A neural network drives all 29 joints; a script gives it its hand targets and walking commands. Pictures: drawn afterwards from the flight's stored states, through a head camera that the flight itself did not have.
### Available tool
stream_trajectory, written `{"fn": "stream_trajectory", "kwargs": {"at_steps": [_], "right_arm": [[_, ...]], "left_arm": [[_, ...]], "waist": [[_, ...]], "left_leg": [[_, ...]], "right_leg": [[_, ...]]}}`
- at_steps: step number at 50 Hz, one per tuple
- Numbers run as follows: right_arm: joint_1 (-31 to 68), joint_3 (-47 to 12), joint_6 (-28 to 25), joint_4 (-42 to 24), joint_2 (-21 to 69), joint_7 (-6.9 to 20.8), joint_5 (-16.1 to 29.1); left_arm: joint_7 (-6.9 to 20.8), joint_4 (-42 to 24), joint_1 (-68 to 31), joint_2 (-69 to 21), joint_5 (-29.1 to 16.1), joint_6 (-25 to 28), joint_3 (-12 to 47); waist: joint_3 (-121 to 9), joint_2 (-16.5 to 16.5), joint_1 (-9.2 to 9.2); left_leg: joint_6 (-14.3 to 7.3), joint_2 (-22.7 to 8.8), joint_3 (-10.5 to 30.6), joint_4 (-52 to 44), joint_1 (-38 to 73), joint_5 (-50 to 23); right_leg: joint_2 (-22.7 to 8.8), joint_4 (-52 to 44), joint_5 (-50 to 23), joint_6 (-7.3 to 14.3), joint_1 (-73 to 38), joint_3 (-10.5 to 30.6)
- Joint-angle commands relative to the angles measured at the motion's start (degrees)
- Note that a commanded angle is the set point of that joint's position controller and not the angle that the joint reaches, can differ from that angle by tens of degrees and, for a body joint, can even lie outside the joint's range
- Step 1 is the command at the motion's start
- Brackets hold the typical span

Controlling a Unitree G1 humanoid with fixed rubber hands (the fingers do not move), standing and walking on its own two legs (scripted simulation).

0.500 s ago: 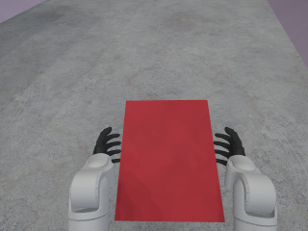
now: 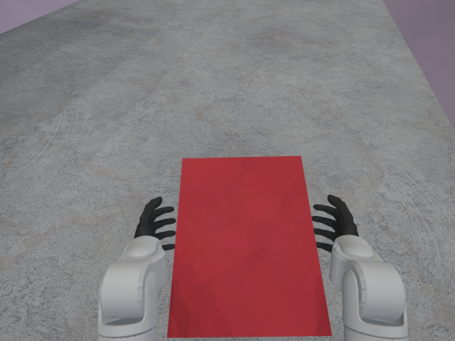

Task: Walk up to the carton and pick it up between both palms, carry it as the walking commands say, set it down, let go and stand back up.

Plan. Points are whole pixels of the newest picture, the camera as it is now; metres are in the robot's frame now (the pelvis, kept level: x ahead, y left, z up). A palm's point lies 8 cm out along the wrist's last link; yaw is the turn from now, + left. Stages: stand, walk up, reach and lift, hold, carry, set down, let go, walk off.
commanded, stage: carry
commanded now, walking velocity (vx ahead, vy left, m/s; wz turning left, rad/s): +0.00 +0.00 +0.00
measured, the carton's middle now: (243, 245) +0.30 +0.01 +0.01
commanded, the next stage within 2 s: none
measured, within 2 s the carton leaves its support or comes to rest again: neither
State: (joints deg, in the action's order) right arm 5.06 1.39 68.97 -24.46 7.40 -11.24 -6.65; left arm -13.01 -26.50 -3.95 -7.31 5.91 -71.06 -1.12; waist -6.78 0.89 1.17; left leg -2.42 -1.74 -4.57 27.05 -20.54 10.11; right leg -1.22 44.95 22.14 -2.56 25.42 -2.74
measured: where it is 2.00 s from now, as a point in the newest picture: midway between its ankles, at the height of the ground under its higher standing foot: outside the picture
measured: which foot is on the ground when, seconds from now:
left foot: down 0.00-1.00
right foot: up 0.00-0.08, down 0.10-1.00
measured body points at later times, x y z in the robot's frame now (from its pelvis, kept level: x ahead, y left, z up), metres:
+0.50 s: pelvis -0.07 +0.00 -0.01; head -0.11 +0.00 +0.44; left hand +0.19 +0.15 +0.08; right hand +0.18 -0.16 +0.09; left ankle +0.04 +0.09 -0.74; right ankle -0.05 -0.13 -0.74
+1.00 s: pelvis -0.06 -0.01 -0.01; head -0.09 -0.01 +0.44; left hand +0.20 +0.14 +0.08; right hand +0.20 -0.17 +0.09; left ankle +0.04 +0.09 -0.74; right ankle -0.05 -0.13 -0.74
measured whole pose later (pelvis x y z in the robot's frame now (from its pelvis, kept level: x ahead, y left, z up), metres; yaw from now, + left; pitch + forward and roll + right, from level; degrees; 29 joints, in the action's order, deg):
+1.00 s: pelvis -0.06 -0.01 -0.01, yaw +0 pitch +3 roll -1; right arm 4.3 1.1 69.0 -24.0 7.3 -12.8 -5.7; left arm -12.7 -24.4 -3.4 -7.3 6.5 -69.9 -0.9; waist -8.4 -1.0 -1.3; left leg -1.8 -1.9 -5.4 27.4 -25.7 4.8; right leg -0.8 31.7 15.2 0.6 19.6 -4.0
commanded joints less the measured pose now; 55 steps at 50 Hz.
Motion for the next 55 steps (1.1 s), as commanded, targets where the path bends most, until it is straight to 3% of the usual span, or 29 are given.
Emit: {"fn": "stream_trajectory", "kwargs": {"at_steps": [1, 3, 5, 7, 9, 13, 18, 22, 42, 55], "right_arm": [[17.88, -30.49, -0.32, -2.87, 50.88, 13.18, 19.01], [17.35, -30.35, 0.05, -2.15, 50.03, 13.0, 18.91], [17.31, -30.6, 0.14, -1.16, 50.04, 12.89, 18.85], [21.09, -33.34, 0.03, -3.73, 51.49, 13.18, 20.06], [24.42, -35.1, 0.14, -5.79, 52.76, 13.41, 21.29], [24.57, -36.04, 0.7, -5.78, 51.8, 13.27, 22.04], [23.75, -34.81, 0.62, -4.36, 50.88, 13.25, 21.76], [22.32, -33.42, 0.06, -3.42, 50.96, 13.05, 20.87], [20.73, -32.51, -0.8, -4.77, 48.71, 11.92, 20.51], [20.71, -32.38, -1.53, -4.27, 48.61, 11.77, 20.55]], "left_arm": [[14.48, -4.14, -24.79, -53.42, -21.72, 1.58, 36.43], [14.37, -2.54, -23.38, -52.55, -20.94, 1.2, 35.01], [14.56, -1.08, -22.89, -52.12, -20.42, 1.11, 33.67], [14.63, -0.35, -23.14, -52.5, -19.45, 1.84, 32.65], [14.53, -0.9, -23.71, -53.44, -19.17, 2.12, 31.89], [13.93, -0.65, -22.01, -51.69, -17.82, 1.95, 30.45], [13.52, -1.04, -22.45, -51.02, -18.05, 1.72, 31.24], [13.67, -1.85, -23.28, -51.74, -19.23, 1.99, 32.47], [13.07, -3.01, -21.93, -49.56, -18.59, 2.51, 32.07], [13.1, -2.59, -22.12, -49.36, -18.12, 3.24, 31.47]], "waist": [[-9.66, -10.83, -2.24], [-10.22, -9.36, -1.69], [-10.43, -7.47, -1.69], [-8.04, 2.21, -1.64], [-5.85, 4.68, -1.96], [-5.71, 3.99, -2.33], [-5.41, -2.41, -2.11], [-6.83, -3.83, -1.95], [-7.77, -2.8, -2.34], [-9.31, -1.66, -2.48]], "left_leg": [[-2.56, -13.25, 12.97, -11.8, 8.59, 5.01], [-1.03, -11.71, 12.34, -11.39, 6.89, 9.82], [1.12, -9.92, 11.47, -9.82, 3.23, 8.7], [3.71, -4.97, 4.37, -4.06, 0.63, 3.64], [3.92, -3.44, 1.57, -0.17, 2.38, 3.48], [3.19, -3.59, 2.57, -1.36, 4.66, 3.49], [2.3, -5.99, 8.12, -8.64, 1.54, 13.99], [2.46, -5.94, 7.91, -9.93, 1.23, 15.41], [1.89, -5.56, 7.78, -7.81, 1.43, 12.34], [1.2, -5.67, 6.01, -3.36, 5.4, 0.94]], "right_leg": [[0.86, -9.3, 1.45, -0.03, -2.04, -1.29], [0.79, -20.57, -3.29, 0.75, -8.69, -2.24], [-3.51, -25.29, -3.34, 2.2, -14.28, 2.75], [-10.87, -28.0, 1.69, 4.56, -9.46, 10.88], [-11.46, -31.07, 7.84, 4.9, -3.68, 10.32], [-7.7, -28.14, 9.2, 4.2, -1.75, 5.76], [-4.02, -22.0, 8.85, 4.51, -2.39, 4.33], [-2.6, -20.57, 6.25, 4.95, -3.96, 3.53], [-3.37, -21.02, 6.03, 5.59, -2.86, 3.98], [-5.34, -21.72, -3.03, 6.17, -3.38, 5.25]]}}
